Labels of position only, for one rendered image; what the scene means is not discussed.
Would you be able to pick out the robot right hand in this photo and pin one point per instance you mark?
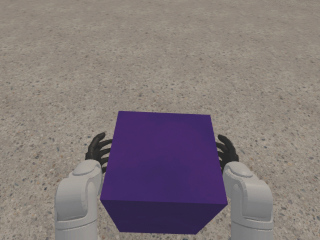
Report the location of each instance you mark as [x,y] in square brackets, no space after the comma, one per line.
[229,152]

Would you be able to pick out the robot left hand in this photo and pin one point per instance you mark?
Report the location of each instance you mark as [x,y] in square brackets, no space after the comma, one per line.
[95,152]

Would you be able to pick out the right robot forearm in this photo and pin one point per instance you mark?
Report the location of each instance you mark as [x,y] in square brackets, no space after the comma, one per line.
[251,207]

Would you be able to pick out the carton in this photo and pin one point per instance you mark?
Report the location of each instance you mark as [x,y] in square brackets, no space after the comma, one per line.
[163,173]

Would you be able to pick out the left robot forearm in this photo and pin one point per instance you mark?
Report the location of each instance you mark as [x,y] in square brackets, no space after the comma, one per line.
[75,203]

